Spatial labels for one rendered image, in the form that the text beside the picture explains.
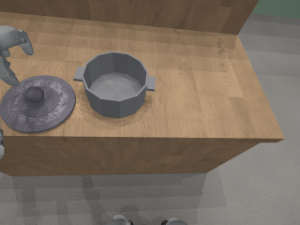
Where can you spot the left robot shin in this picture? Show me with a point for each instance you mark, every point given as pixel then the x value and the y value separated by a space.
pixel 118 216

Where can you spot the knob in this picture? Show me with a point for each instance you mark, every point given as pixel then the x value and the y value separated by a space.
pixel 34 94

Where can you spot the robot left hand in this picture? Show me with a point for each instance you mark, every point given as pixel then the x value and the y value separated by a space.
pixel 11 37

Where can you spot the table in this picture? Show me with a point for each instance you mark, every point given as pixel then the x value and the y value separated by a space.
pixel 207 108

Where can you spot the lid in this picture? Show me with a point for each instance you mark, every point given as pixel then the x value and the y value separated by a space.
pixel 34 117

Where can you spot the pot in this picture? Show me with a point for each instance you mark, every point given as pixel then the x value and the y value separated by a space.
pixel 115 83

